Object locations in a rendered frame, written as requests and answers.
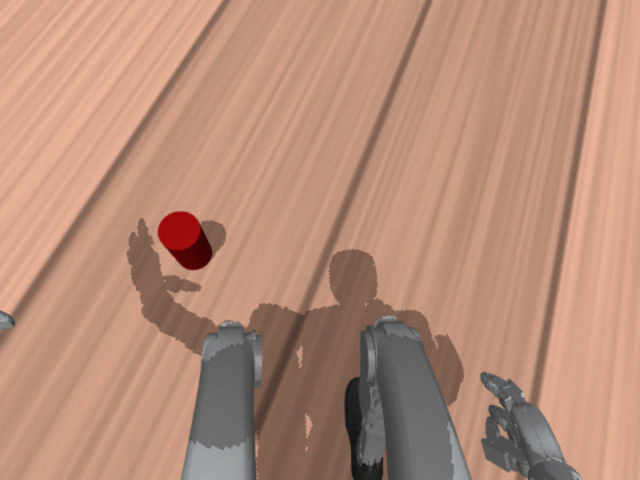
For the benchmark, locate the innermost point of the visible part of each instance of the right robot foot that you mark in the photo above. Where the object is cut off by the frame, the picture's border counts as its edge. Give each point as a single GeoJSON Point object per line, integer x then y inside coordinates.
{"type": "Point", "coordinates": [353, 418]}

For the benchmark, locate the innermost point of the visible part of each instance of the can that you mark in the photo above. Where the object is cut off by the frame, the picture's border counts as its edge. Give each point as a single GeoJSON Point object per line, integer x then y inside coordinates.
{"type": "Point", "coordinates": [182, 235]}

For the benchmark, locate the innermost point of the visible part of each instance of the right robot arm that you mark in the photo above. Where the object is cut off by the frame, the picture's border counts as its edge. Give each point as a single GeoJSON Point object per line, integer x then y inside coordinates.
{"type": "Point", "coordinates": [552, 470]}

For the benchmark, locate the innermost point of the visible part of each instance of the right robot hand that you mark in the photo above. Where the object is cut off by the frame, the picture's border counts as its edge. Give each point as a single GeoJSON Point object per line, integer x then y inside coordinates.
{"type": "Point", "coordinates": [531, 439]}

